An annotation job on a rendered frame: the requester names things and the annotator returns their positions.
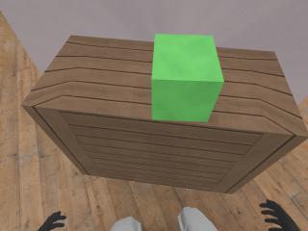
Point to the robot thigh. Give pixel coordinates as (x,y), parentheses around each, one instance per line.
(191,219)
(126,224)

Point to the robot left hand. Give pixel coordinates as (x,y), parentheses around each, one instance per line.
(49,225)

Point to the pedestal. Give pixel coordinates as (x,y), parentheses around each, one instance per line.
(94,101)

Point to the right robot thigh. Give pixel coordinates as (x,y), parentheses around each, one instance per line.
(191,219)

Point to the carton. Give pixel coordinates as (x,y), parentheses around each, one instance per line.
(186,77)

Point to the left robot thigh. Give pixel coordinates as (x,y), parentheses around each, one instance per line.
(126,224)

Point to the robot right hand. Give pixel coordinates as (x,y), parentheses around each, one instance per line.
(282,218)

